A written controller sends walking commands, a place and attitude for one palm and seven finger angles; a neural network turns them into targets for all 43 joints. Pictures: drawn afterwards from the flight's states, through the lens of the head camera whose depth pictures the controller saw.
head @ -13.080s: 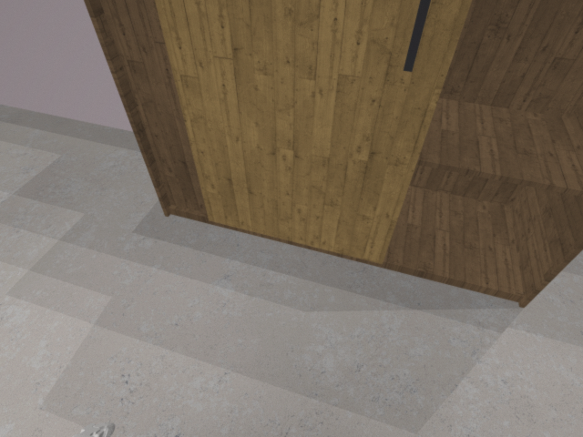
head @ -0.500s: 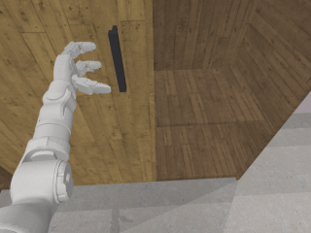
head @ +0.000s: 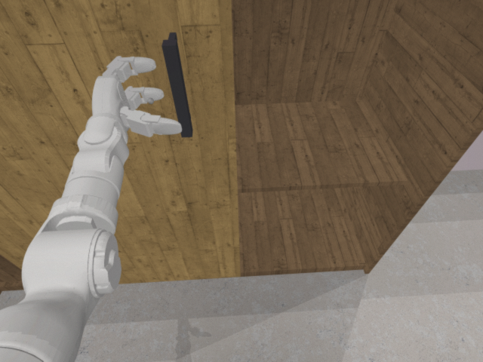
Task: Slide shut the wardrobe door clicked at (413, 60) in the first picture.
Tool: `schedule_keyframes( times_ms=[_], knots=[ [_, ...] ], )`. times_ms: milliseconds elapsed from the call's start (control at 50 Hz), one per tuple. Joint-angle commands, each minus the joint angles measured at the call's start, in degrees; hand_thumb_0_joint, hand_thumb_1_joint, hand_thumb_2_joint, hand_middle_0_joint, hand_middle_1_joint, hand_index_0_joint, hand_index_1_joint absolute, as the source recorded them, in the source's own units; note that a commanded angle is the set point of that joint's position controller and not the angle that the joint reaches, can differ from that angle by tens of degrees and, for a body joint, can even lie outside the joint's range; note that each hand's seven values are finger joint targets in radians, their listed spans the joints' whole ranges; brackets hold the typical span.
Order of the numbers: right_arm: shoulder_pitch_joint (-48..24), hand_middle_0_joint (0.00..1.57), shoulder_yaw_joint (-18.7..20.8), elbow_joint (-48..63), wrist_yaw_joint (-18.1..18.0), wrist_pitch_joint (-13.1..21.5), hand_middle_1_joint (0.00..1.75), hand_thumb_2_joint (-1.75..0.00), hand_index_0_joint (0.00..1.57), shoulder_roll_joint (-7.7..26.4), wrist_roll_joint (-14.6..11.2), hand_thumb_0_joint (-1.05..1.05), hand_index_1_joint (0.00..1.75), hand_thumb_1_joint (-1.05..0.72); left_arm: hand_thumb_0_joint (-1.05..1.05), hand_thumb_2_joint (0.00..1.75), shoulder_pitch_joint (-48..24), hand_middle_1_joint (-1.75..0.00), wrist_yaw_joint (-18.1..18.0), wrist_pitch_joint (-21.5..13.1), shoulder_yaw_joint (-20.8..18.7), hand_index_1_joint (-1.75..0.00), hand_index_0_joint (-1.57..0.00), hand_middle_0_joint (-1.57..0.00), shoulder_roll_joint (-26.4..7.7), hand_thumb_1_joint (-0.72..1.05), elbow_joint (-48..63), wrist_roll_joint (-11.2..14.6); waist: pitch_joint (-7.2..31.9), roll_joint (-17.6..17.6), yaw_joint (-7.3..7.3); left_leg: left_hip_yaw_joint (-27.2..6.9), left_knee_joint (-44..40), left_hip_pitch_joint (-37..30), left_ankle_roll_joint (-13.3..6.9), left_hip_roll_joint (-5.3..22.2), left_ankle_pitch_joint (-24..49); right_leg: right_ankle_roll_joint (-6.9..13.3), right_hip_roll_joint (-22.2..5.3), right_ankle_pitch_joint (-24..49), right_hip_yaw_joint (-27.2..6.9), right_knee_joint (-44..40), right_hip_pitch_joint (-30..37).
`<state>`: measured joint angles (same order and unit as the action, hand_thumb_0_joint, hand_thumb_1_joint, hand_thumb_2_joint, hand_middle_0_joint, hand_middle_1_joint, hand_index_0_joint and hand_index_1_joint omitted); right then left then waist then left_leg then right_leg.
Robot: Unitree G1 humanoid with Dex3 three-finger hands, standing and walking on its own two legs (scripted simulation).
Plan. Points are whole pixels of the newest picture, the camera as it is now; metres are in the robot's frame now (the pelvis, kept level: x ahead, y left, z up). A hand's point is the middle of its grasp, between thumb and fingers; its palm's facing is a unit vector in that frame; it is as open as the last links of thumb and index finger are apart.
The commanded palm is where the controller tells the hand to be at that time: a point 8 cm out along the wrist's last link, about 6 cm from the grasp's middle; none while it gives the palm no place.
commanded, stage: slide the fingers in behind the handle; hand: left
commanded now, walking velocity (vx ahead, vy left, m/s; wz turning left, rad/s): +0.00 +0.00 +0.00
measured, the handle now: (180, 88) +0.53 +0.10 +0.19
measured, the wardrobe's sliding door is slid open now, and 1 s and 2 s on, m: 0.54 0.54 0.54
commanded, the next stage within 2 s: grip the handle and tug to test in 1.70 s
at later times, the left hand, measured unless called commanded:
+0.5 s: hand (172, 102) +0.48 +0.11 +0.20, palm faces +0.04 -1.00 +0.01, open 14.0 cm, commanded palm +0.45 +0.17 +0.19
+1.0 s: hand (185, 102) +0.47 +0.08 +0.20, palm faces +0.02 -1.00 +0.01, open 14.0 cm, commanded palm +0.45 +0.15 +0.19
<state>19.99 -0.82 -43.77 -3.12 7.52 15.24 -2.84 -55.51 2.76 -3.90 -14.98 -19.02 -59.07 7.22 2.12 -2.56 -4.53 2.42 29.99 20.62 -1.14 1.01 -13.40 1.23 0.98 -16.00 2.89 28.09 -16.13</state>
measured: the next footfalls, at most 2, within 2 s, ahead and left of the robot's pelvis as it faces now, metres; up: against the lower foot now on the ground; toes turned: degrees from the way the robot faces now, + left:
none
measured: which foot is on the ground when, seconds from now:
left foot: down 0.00-1.00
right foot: down 0.00-1.00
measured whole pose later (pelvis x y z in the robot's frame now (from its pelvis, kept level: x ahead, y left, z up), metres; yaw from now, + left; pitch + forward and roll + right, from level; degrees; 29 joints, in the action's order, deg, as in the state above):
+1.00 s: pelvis +0.01 -0.01 +0.00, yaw -1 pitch +3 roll +0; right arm 18.1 0.1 -42.2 -1.7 5.5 14.3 -3.0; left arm -48.9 -2.4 1.3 -10.8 -11.0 -45.8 7.8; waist 2.8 -2.9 -3.5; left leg 2.9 27.7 17.0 -0.6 1.2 -13.6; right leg 1.7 1.3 -16.4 2.2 26.5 -13.1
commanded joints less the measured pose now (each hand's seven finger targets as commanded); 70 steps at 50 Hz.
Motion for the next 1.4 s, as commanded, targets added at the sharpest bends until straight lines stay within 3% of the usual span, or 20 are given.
schedule_keyframes(
  times_ms=[0,80,140,160,220,260,320,420,540,680,780,820,840,880,980,1000,1060,1160,1260,1380],
  knots=[
    [2.2,0.2,2.8,5.6,-0.6,2.7,0.3,-0.9,0.2,8.0,-0.1,0.0,0.3,-0.9,0.0,0.3,-31.8,-1.2,0.6,-5.3,-0.2,-1.2,-0.3,-0.3,-10.5,-0.5,14.0,0.6,17.8,0.8,-1.26,-2.6,-2.0,-14.4,-1.4,-0.5,9.7,-0.2,0.1,13.2,-1.9,-4.2,-1.2],
    [1.8,0.2,3.0,5.9,-0.4,3.4,0.3,-0.9,0.2,7.9,-0.5,0.0,0.3,-0.9,0.0,0.3,-31.3,-1.2,0.7,-5.2,1.0,-1.2,-0.3,-0.3,-8.1,-0.5,16.7,1.5,18.1,0.8,-1.39,-2.8,-2.0,-16.4,-1.4,-0.4,10.5,-0.3,0.7,13.9,-1.9,-4.2,-2.2],
    [1.5,0.2,3.0,6.4,-0.4,3.4,0.3,-0.9,0.2,8.1,-0.4,0.0,0.3,-0.9,0.0,0.3,-29.3,-1.2,0.5,-4.8,-0.8,-1.2,-0.3,-0.3,-9.9,-0.5,18.6,1.7,19.1,2.1,-0.59,-2.6,-2.5,-15.7,-1.5,-0.5,10.3,-0.4,0.7,14.2,-1.9,-4.4,-0.2],
    [1.2,0.2,3.0,6.5,-0.3,3.5,0.3,-0.9,0.2,7.7,-0.6,0.0,0.3,-0.9,0.0,0.3,-28.8,-1.2,0.6,-4.6,1.1,-1.2,-0.3,-0.3,-7.5,-0.5,19.4,1.5,18.8,1.3,-0.73,-2.6,-2.5,-16.6,-1.4,-0.4,11.3,-0.3,0.7,14.7,-1.7,-4.2,-0.8],
    [0.8,0.2,2.9,6.8,0.1,3.4,0.3,-0.9,0.2,7.8,-0.7,0.0,0.3,-0.9,0.0,0.3,-24.6,-1.2,-0.7,-3.3,-1.1,-1.2,-0.3,-0.3,-9.1,-0.5,19.3,1.3,16.8,1.6,0.61,-2.5,-3.0,-15.2,-1.4,-0.3,10.5,-0.2,0.8,13.8,-1.6,-4.6,-0.5],
    [0.3,0.2,3.0,7.0,0.1,3.5,0.3,-0.9,0.2,7.4,-0.6,0.0,0.3,-0.9,0.0,0.3,-26.3,-1.2,-1.4,-2.7,0.4,-1.2,-0.3,-0.3,-7.1,-0.5,21.0,1.4,16.3,2.8,-0.01,-2.3,-3.1,-15.1,-1.5,-0.3,10.0,-0.5,0.8,13.6,-1.6,-4.8,-0.8],
    [0.0,0.2,2.8,7.5,0.2,3.2,0.3,-0.9,0.2,7.5,-0.4,0.0,0.3,-0.9,0.0,0.3,-25.0,-1.2,-3.0,-2.5,-2.7,-1.2,-0.3,-0.3,-10.4,-0.5,22.0,0.5,17.5,3.4,1.16,-1.9,-3.4,-14.3,-1.6,-0.5,11.0,-0.4,0.6,15.1,-1.9,-4.3,1.5],
    [-0.2,0.2,2.5,7.9,0.1,2.4,0.3,-0.9,0.2,7.2,-0.2,0.0,0.3,-0.9,0.0,0.3,-24.5,-1.2,-3.7,-1.8,-2.8,-1.2,-0.3,-0.3,-10.5,-0.5,20.8,-0.3,16.9,5.6,0.88,-1.2,-3.2,-12.9,-1.8,-0.6,11.3,-0.7,0.5,17.3,-2.3,-4.3,3.0],
    [-0.6,0.2,2.7,8.2,0.1,1.9,0.3,-0.9,0.2,6.8,-0.3,0.0,0.3,-0.9,0.0,0.3,-25.5,-1.2,-2.9,-1.1,-1.5,-1.2,-0.3,-0.3,-8.7,-0.5,21.1,0.4,17.4,3.1,0.42,-0.6,-2.4,-14.0,-1.9,-0.9,12.2,-0.8,0.4,19.2,-2.7,-4.5,2.7],
    [-0.9,0.2,2.9,8.1,0.3,1.5,0.3,-0.9,0.2,6.6,-0.4,0.0,0.3,-0.9,0.0,0.3,-26.2,-1.2,-3.0,-0.4,1.5,-1.2,-0.3,-0.3,-4.9,-0.5,23.9,1.0,18.4,4.8,-0.14,-1.1,-2.2,-15.4,-1.8,-1.0,14.9,-0.7,0.5,21.8,-2.1,-4.1,3.2],
    [-1.2,0.2,3.0,7.7,0.6,1.4,0.3,-0.9,0.2,6.2,-0.5,0.0,0.3,-0.9,0.0,0.3,-26.7,-1.2,-3.6,0.3,4.8,-1.2,-0.3,-0.3,-0.8,-0.5,24.7,1.0,18.3,3.0,-0.53,-1.7,-1.9,-17.5,-1.7,-0.9,15.9,-0.5,0.7,21.1,-1.8,-4.1,1.3],
    [-1.4,0.2,3.3,7.7,0.5,1.2,0.3,-0.9,0.2,6.6,-0.3,0.0,0.3,-0.9,0.0,0.3,-25.1,-1.2,-4.2,0.1,1.6,-1.2,-0.3,-0.3,-3.9,-0.5,25.9,1.1,20.2,3.3,0.59,-1.5,-2.0,-17.8,-1.7,-0.9,17.8,-0.4,0.6,23.0,-2.0,-3.9,3.4],
    [-1.7,0.2,3.1,8.0,0.6,1.1,0.3,-0.9,0.2,6.4,-0.2,0.0,0.3,-0.9,0.0,0.3,-24.6,-1.2,-4.1,0.2,2.4,-1.2,-0.3,-0.3,-2.8,-0.5,27.2,1.3,21.2,2.6,0.85,-1.6,-2.0,-18.1,-1.6,-1.1,18.8,-0.3,0.6,24.0,-1.8,-3.6,4.2],
    [-1.9,0.2,3.1,8.1,0.8,1.1,0.3,-0.9,0.2,6.1,-0.3,0.0,0.3,-0.9,0.0,0.3,-23.9,-1.2,-4.4,0.7,4.0,-1.2,-0.3,-0.3,-0.6,-0.5,27.2,1.2,19.9,3.9,0.57,-1.7,-2.0,-18.1,-1.6,-0.9,19.2,-0.4,0.7,24.1,-1.5,-3.6,3.5],
    [-2.8,0.2,2.9,8.4,0.8,0.3,0.3,-0.9,0.2,6.1,-0.1,0.0,0.3,-0.9,0.0,0.3,-22.7,-1.2,-6.0,1.7,1.4,-1.2,-0.3,-0.3,-3.2,-0.5,26.7,0.6,17.3,5.2,1.25,-0.8,-2.9,-15.2,-1.8,-1.1,15.9,-0.7,0.5,22.8,-1.9,-4.4,4.5],
    [-2.7,0.2,2.8,8.2,0.6,-0.1,0.3,-0.9,0.2,6.4,0.1,0.0,0.3,-0.9,0.0,0.3,-21.5,-1.2,-6.6,1.8,-0.9,-1.2,-0.3,-0.3,-6.2,-0.5,25.3,0.3,16.6,6.1,1.92,-0.9,-3.1,-13.6,-1.8,-1.1,15.1,-0.6,0.1,21.9,-2.0,-4.6,5.7],
    [-3.3,0.2,2.7,9.0,0.7,0.0,0.3,-0.9,0.2,5.7,0.0,0.0,0.3,-0.9,0.0,0.3,-23.5,-1.2,-6.6,1.3,2.0,-1.2,-0.3,-0.3,-3.0,-0.5,28.0,-0.2,17.8,3.8,1.19,-0.6,-3.2,-15.4,-1.8,-1.1,15.5,-0.6,0.3,22.3,-2.1,-4.4,5.0],
    [-3.1,0.2,2.8,8.5,0.6,0.1,0.3,-0.9,0.2,5.7,-0.3,0.0,0.3,-0.9,0.0,0.3,-24.3,-1.2,-6.0,1.6,4.8,-1.2,-0.3,-0.3,0.3,-0.5,26.5,0.5,16.2,5.0,0.1,-1.0,-3.2,-16.2,-1.7,-0.9,14.4,-0.6,0.6,20.8,-1.9,-5.1,3.1],
    [-2.8,0.2,2.9,8.1,0.6,0.3,0.3,-0.9,0.2,5.9,0.1,0.0,0.3,-0.9,0.0,0.3,-24.3,-1.2,-6.7,1.5,1.7,-1.2,-0.3,-0.3,-2.6,-0.5,26.9,0.7,18.8,5.0,1.11,-1.1,-3.2,-16.1,-1.7,-1.1,15.3,-0.5,0.4,21.8,-2.1,-4.7,5.1],
    [-3.0,0.2,2.8,8.3,0.7,0.2,0.3,-0.9,0.2,5.8,-0.2,0.0,0.3,-0.9,0.0,0.3,-23.3,-1.2,-6.7,1.6,3.4,-1.2,-0.3,-0.3,-0.9,-0.5,26.1,0.4,16.8,4.7,0.77,-0.9,-3.4,-15.8,-1.7,-1.1,14.2,-0.6,0.5,20.7,-2.1,-5.2,4.0]
  ],
)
